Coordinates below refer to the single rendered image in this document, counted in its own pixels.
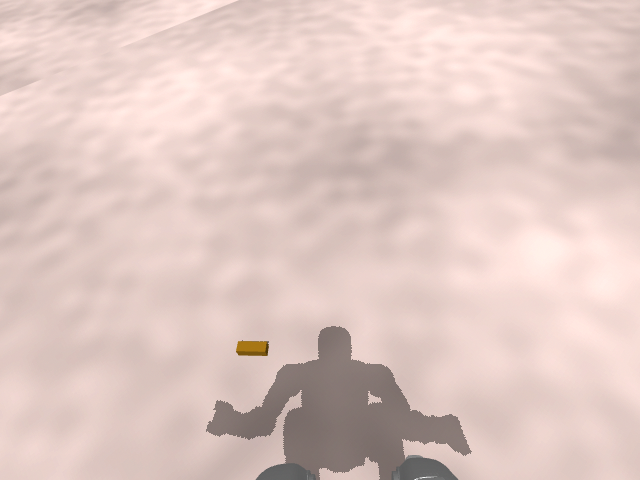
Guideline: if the small box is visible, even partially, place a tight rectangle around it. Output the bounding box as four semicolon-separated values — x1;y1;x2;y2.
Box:
236;341;269;356

